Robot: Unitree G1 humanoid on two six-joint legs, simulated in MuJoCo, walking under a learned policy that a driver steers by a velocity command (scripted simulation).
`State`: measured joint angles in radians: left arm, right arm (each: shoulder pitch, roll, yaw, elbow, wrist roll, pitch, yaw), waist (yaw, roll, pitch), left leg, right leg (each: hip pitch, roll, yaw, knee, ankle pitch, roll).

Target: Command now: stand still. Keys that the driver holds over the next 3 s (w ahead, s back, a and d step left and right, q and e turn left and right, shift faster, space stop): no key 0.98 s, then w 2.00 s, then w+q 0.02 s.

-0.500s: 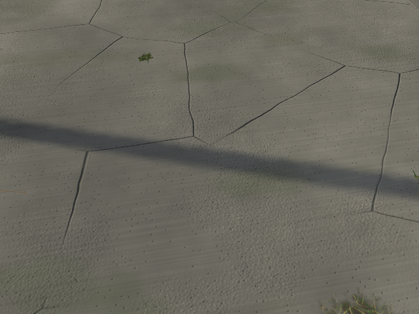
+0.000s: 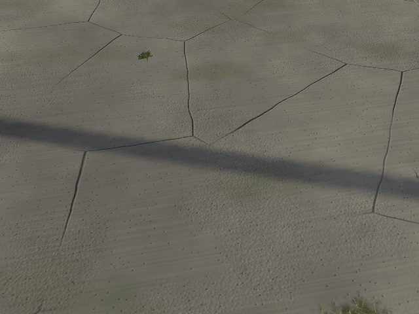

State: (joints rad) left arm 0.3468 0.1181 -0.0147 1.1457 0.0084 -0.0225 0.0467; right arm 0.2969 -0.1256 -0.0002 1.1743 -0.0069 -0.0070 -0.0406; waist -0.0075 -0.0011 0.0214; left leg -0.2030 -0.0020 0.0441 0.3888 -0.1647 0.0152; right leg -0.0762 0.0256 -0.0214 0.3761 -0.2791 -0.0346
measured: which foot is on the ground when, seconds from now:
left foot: down 0.00-1.00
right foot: down 0.00-1.00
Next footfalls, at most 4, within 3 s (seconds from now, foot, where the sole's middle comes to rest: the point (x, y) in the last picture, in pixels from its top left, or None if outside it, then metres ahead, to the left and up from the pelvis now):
1.34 left None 0.21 0.12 -0.78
1.86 right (231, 306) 0.55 -0.04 -0.78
2.42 left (181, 222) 0.87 0.13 -0.78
2.98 right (225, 160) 1.18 -0.04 -0.78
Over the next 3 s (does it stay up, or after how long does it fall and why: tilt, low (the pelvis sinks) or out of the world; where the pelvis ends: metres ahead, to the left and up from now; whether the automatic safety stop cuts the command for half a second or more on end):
stays up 1.03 0.04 -0.02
